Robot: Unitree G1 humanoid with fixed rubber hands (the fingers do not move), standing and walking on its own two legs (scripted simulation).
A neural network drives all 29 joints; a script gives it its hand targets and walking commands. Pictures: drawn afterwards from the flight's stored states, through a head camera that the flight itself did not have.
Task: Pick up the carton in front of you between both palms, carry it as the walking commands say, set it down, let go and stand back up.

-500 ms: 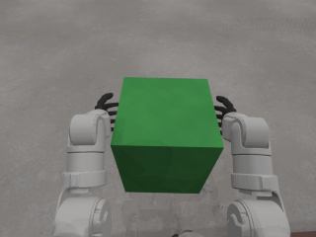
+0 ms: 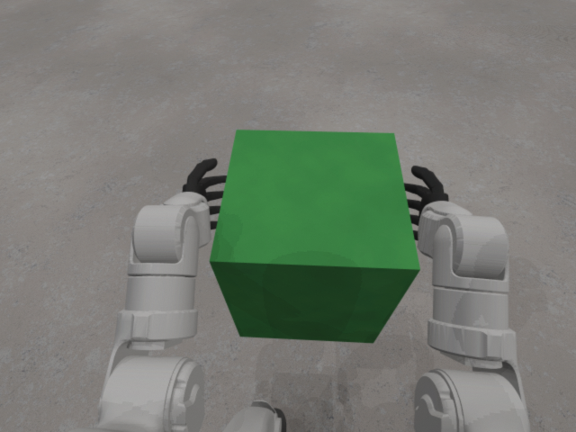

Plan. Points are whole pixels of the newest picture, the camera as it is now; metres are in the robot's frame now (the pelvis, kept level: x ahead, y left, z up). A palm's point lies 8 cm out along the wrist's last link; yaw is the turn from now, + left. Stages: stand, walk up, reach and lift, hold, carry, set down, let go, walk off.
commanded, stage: carry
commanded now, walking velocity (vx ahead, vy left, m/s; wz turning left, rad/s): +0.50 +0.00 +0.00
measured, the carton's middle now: (309, 244) +0.37 +0.03 +0.06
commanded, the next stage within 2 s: none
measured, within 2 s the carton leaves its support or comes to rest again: neither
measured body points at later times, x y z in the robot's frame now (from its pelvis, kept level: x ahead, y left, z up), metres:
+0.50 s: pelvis +0.33 +0.05 -0.09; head +0.41 +0.06 +0.35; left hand +0.70 +0.19 -0.05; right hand +0.69 -0.11 -0.05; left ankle +0.24 +0.07 -0.82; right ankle +0.48 -0.08 -0.75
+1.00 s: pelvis +0.68 +0.07 -0.07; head +0.67 +0.04 +0.38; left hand +0.97 +0.23 +0.03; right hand +0.99 -0.07 +0.02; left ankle +0.79 +0.23 -0.77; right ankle +0.58 -0.01 -0.82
